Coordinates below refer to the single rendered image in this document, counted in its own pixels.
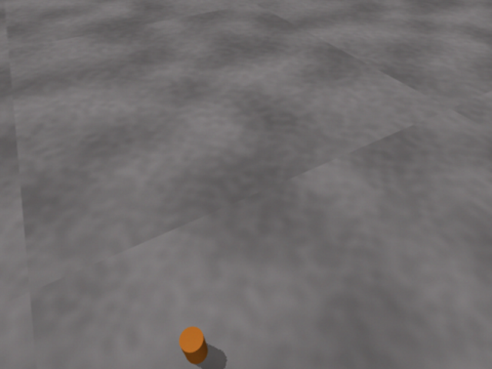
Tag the can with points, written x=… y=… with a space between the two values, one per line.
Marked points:
x=193 y=344

